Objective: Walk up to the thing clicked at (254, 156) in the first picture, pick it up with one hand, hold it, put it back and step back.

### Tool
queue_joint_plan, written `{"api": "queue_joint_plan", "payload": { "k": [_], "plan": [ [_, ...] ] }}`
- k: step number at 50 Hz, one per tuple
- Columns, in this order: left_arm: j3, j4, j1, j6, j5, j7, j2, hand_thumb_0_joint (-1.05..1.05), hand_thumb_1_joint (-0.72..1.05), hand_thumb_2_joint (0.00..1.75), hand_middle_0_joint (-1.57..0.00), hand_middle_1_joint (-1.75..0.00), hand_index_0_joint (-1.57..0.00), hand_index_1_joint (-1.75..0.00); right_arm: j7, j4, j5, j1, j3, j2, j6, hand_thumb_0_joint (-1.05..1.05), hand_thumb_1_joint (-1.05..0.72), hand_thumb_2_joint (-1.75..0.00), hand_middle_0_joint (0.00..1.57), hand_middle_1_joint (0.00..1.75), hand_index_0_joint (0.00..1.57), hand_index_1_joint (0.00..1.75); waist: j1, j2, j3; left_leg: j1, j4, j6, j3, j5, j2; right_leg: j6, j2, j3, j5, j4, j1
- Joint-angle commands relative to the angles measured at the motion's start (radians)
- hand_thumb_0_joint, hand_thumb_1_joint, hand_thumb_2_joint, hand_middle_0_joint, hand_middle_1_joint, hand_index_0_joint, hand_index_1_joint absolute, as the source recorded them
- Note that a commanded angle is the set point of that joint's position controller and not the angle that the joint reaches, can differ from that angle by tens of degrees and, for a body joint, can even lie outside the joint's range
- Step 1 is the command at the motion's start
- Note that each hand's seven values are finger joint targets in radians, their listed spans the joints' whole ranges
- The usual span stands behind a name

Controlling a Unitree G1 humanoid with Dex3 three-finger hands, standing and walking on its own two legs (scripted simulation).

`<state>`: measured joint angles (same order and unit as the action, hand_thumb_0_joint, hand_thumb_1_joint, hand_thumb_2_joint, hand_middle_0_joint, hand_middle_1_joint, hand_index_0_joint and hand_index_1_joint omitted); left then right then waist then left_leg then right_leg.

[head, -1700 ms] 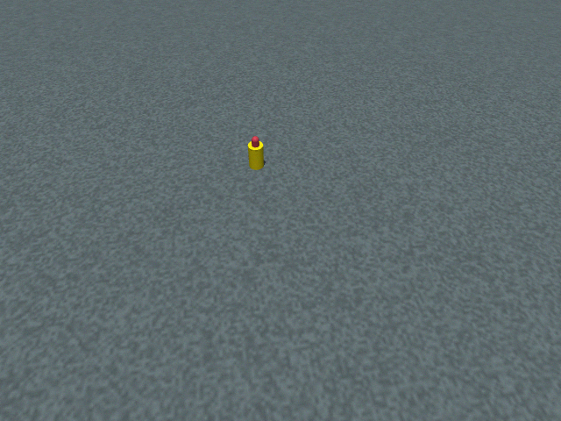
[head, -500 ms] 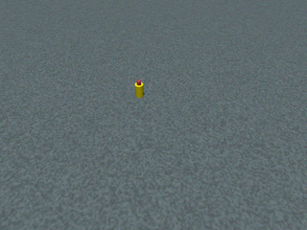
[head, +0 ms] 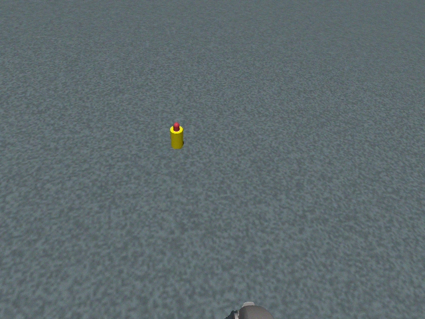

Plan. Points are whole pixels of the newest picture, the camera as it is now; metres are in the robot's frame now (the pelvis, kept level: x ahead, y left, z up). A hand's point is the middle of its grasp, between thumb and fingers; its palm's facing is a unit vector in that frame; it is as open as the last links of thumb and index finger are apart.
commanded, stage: walk up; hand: left
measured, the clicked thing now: (176, 134) +1.32 +0.16 -0.68
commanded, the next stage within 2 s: none
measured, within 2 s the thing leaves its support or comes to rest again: neither
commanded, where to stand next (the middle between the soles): +0.98 -0.05 m, yaw +1 degrees
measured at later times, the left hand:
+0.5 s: hand (111, 237) +0.34 +0.23 -0.14, palm faces -0.04 -0.94 -0.34, open 7.4 cm
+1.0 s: hand (118, 168) +0.57 +0.27 -0.14, palm faces -0.11 -0.94 -0.33, open 7.4 cm
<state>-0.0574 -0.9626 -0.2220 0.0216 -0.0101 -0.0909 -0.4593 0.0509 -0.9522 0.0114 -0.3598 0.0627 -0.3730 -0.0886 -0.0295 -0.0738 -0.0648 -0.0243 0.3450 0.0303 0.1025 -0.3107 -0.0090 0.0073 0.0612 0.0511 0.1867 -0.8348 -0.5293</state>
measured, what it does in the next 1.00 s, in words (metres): walks ahead: right foot, then left foot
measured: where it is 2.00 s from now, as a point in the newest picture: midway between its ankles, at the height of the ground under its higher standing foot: (210, 205)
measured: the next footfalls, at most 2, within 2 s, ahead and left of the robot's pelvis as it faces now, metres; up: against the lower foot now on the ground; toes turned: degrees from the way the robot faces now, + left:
right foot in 0.16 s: +0.28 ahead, -0.15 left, +0.00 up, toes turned -4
left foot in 0.62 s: +0.49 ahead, +0.12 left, +0.00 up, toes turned +5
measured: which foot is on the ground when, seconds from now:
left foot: down 0.00-0.22, up 0.24-0.60, down 0.62-1.00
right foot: up 0.00-0.14, down 0.16-0.64, up 0.66-1.00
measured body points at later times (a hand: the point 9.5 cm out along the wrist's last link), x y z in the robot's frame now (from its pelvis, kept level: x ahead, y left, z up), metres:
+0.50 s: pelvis +0.26 -0.03 +0.00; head +0.28 -0.03 +0.45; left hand +0.34 +0.28 -0.11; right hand +0.35 -0.35 -0.11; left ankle +0.36 +0.13 -0.69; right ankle +0.24 -0.14 -0.74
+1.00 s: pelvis +0.48 +0.00 +0.00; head +0.49 +0.01 +0.45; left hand +0.57 +0.32 -0.12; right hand +0.49 -0.32 -0.11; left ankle +0.45 +0.12 -0.74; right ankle +0.60 -0.16 -0.70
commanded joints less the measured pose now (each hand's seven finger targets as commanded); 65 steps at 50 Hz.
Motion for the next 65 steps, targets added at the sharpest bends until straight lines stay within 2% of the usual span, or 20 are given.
{"api": "queue_joint_plan", "payload": {
  "k": [1, 5, 9, 10, 11, 12, 17, 27, 30, 31, 33, 34, 39, 46, 54, 56, 57, 58, 63, 65],
  "plan": [
    [-0.029, 0.143, 0.17, 0.032, -0.002, -0.006, -0.13, 0.0, 0.9, 0.9, -0.2, -0.3, -0.2, -0.3, -0.018, 0.105, -0.01, 0.037, 0.072, -0.285, -0.028, 0.0, -0.9, -0.9, 0.2, 0.3, 0.2, 0.3, -0.014, 0.198, -0.105, 0.114, -0.168, 0.111, -0.107, 0.308, 0.213, -0.015, 0.021, -0.065, -0.109, 0.185, 0.0],
    [-0.03, 0.166, 0.239, 0.03, 0.0, -0.006, -0.105, 0.0, 0.9, 0.9, -0.2, -0.3, -0.2, -0.3, -0.028, 0.109, -0.004, -0.014, 0.078, -0.299, -0.012, 0.0, -0.9, -0.9, 0.2, 0.3, 0.2, 0.3, -0.038, 0.171, -0.053, 0.065, -0.091, 0.098, -0.108, 0.429, 0.227, -0.055, -0.007, -0.118, -0.14, 0.279, 0.102],
    [-0.071, 0.102, -0.053, 0.039, 0.001, 0.022, -0.162, 0.0, 0.9, 0.9, -0.2, -0.3, -0.2, -0.3, -0.038, 0.139, 0.004, -0.038, 0.062, -0.264, -0.001, 0.0, -0.9, -0.9, 0.2, 0.3, 0.2, 0.3, 0.115, 0.048, 0.168, 0.116, 0.421, 0.069, -0.051, 0.597, 0.162, -0.117, -0.063, -0.131, -0.038, 0.34, 0.533],
    [-0.098, 0.08, -0.193, 0.046, -0.006, 0.035, -0.231, 0.0, 0.9, 0.9, -0.2, -0.3, -0.2, -0.3, -0.035, 0.151, 0.0, -0.089, 0.041, -0.207, -0.002, 0.0, -0.9, -0.9, 0.2, 0.3, 0.2, 0.3, 0.158, -0.113, 0.282, 0.307, 0.699, 0.046, -0.023, 0.33, 0.092, -0.143, 0.076, 0.068, 0.098, 0.349, 0.763],
    [-0.118, 0.081, -0.247, 0.051, 0.0, 0.041, -0.307, 0.0, 0.9, 0.9, -0.2, -0.3, -0.2, -0.3, -0.036, 0.166, -0.023, -0.127, 0.038, -0.203, -0.002, 0.0, -0.9, -0.9, 0.2, 0.3, 0.2, 0.3, 0.159, -0.263, 0.343, 0.588, 0.927, 0.011, -0.046, -0.162, -0.058, -0.293, 0.348, 0.589, 0.036, 0.462, 0.966],
    [-0.122, 0.107, -0.171, 0.051, 0.014, 0.049, -0.305, 0.0, 0.9, 0.9, -0.2, -0.3, -0.2, -0.3, -0.054, 0.14, -0.021, -0.088, 0.047, -0.282, 0.004, 0.0, -0.9, -0.9, 0.2, 0.3, 0.2, 0.3, 0.151, -0.173, 0.296, 0.658, 0.964, 0.017, -0.136, -0.227, 0.02, -0.335, 0.389, 0.654, 0.076, 0.488, 0.885],
    [-0.072, 0.146, -0.026, 0.067, 0.025, 0.066, -0.162, 0.0, 0.9, 0.9, -0.2, -0.3, -0.2, -0.3, -0.028, 0.126, -0.02, -0.041, 0.035, -0.21, 0.01, 0.0, -0.9, -0.9, 0.2, 0.3, 0.2, 0.3, 0.043, -0.031, 0.02, 0.496, 0.825, 0.015, -0.177, -0.001, 0.071, -0.211, 0.165, 0.123, -0.288, 0.523, 0.37],
    [-0.074, 0.205, -0.007, 0.088, -0.001, 0.041, -0.214, 0.0, 0.9, 0.9, -0.2, -0.3, -0.2, -0.3, 0.023, 0.177, 0.008, 0.105, 0.067, -0.204, 0.0, 0.0, -0.9, -0.9, 0.2, 0.3, 0.2, 0.3, 0.047, -0.059, 0.011, 0.314, 0.267, -0.03, -0.072, 0.226, 0.122, -0.208, 0.172, 0.018, 0.039, 0.531, 0.228],
    [-0.058, 0.209, -0.025, 0.077, -0.007, 0.042, -0.187, 0.0, 0.9, 0.9, -0.2, -0.3, -0.2, -0.3, 0.01, 0.115, 0.018, -0.051, 0.093, -0.252, -0.012, 0.0, -0.9, -0.9, 0.2, 0.3, 0.2, 0.3, -0.04, 0.086, 0.101, 0.041, 0.223, 0.006, -0.03, 0.137, 0.048, -0.162, 0.111, -0.021, -0.032, 0.266, 0.154],
    [-0.041, 0.207, -0.066, 0.073, -0.004, 0.045, -0.142, 0.0, 0.9, 0.9, -0.2, -0.3, -0.2, -0.3, -0.002, 0.094, 0.029, -0.152, 0.109, -0.301, -0.018, 0.0, -0.9, -0.9, 0.2, 0.3, 0.2, 0.3, -0.094, 0.234, 0.145, -0.079, 0.161, 0.038, -0.104, 0.016, 0.092, -0.134, 0.042, -0.081, -0.032, 0.004, 0.069],
    [-0.04, 0.2, -0.163, 0.057, 0.015, 0.06, -0.136, 0.0, 0.9, 0.9, -0.2, -0.3, -0.2, -0.3, -0.017, 0.146, 0.016, -0.146, 0.123, -0.398, -0.027, 0.0, -0.9, -0.9, 0.2, 0.3, 0.2, 0.3, -0.068, 0.323, 0.182, -0.146, -0.101, 0.193, -0.798, -0.254, 0.449, -0.074, -0.125, -0.015, 0.372, -0.355, -0.174],
    [-0.046, 0.183, -0.132, 0.052, 0.004, 0.072, -0.192, 0.0, 0.9, 0.9, -0.2, -0.3, -0.2, -0.3, -0.016, 0.153, -0.003, -0.088, 0.127, -0.401, -0.023, 0.0, -0.9, -0.9, 0.2, 0.3, 0.2, 0.3, -0.05, 0.276, 0.123, -0.074, -0.111, 0.252, -0.833, -0.278, 0.486, -0.082, -0.057, 0.044, 0.349, -0.414, -0.189],
    [-0.046, 0.133, -0.165, 0.044, 0.016, 0.046, -0.17, 0.0, 0.9, 0.9, -0.2, -0.3, -0.2, -0.3, -0.026, 0.174, -0.019, 0.024, 0.067, -0.286, -0.034, 0.0, -0.9, -0.9, 0.2, 0.3, 0.2, 0.3, 0.028, 0.217, 0.017, 0.203, -0.081, 0.133, -0.274, 0.177, 0.282, -0.041, 0.013, 0.031, 0.137, -0.258, -0.002],
    [-0.047, 0.187, -0.008, 0.032, -0.007, 0.012, -0.132, 0.0, 0.9, 0.9, -0.2, -0.3, -0.2, -0.3, -0.024, 0.182, -0.012, -0.023, 0.073, -0.315, -0.035, 0.0, -0.9, -0.9, 0.2, 0.3, 0.2, 0.3, -0.015, 0.219, -0.023, 0.166, -0.118, 0.187, -0.195, 0.119, 0.275, -0.006, 0.052, -0.048, 0.022, 0.043, -0.024],
    [-0.061, 0.153, -0.032, 0.053, -0.002, 0.014, -0.123, 0.0, 0.9, 0.9, -0.2, -0.3, -0.2, -0.3, -0.027, 0.202, -0.01, 0.021, 0.067, -0.308, -0.013, 0.0, -0.9, -0.9, 0.2, 0.3, 0.2, 0.3, 0.051, 0.158, 0.014, 0.265, 0.079, 0.134, -0.148, 0.16, 0.264, -0.05, -0.01, -0.114, -0.027, 0.285, 0.299],
    [-0.098, 0.108, -0.198, 0.076, -0.011, 0.035, -0.21, 0.0, 0.9, 0.9, -0.2, -0.3, -0.2, -0.3, -0.027, 0.203, -0.006, -0.047, 0.031, -0.211, -0.012, 0.0, -0.9, -0.9, 0.2, 0.3, 0.2, 0.3, 0.123, -0.101, 0.136, 0.389, 0.513, 0.081, -0.045, 0.18, 0.135, -0.082, 0.042, 0.02, 0.147, 0.398, 0.578],
    [-0.114, 0.122, -0.236, 0.084, -0.01, 0.049, -0.288, 0.0, 0.9, 0.9, -0.2, -0.3, -0.2, -0.3, -0.023, 0.217, -0.014, -0.095, 0.007, -0.147, -0.01, 0.0, -0.9, -0.9, 0.2, 0.3, 0.2, 0.3, 0.117, -0.284, 0.167, 0.579, 0.726, 0.021, -0.022, -0.181, 0.006, -0.143, 0.294, 0.432, 0.25, 0.525, 0.673],
    [-0.112, 0.12, -0.212, 0.078, 0.003, 0.048, -0.307, 0.0, 0.9, 0.9, -0.2, -0.3, -0.2, -0.3, -0.036, 0.191, -0.009, -0.057, 0.033, -0.259, 0.003, 0.0, -0.9, -0.9, 0.2, 0.3, 0.2, 0.3, 0.129, -0.19, 0.113, 0.674, 0.826, 0.012, -0.084, -0.229, 0.0, -0.245, 0.365, 0.607, 0.257, 0.582, 0.641],
    [-0.073, 0.162, -0.078, 0.077, 0.021, 0.065, -0.191, 0.0, 0.9, 0.9, -0.2, -0.3, -0.2, -0.3, -0.026, 0.122, -0.026, -0.072, 0.032, -0.236, 0.017, 0.0, -0.9, -0.9, 0.2, 0.3, 0.2, 0.3, 0.039, -0.081, 0.016, 0.546, 0.73, 0.003, -0.184, -0.021, 0.067, -0.156, 0.187, 0.156, -0.161, 0.546, 0.402],
    [-0.069, 0.177, -0.082, 0.085, 0.014, 0.063, -0.181, 0.0, 0.9, 0.9, -0.2, -0.3, -0.2, -0.3, -0.016, 0.123, -0.014, -0.061, 0.036, -0.223, 0.023, 0.0, -0.9, -0.9, 0.2, 0.3, 0.2, 0.3, 0.042, -0.067, 0.02, 0.529, 0.702, -0.007, -0.166, 0.021, 0.056, -0.194, 0.17, 0.09, -0.184, 0.556, 0.373]
  ]
}}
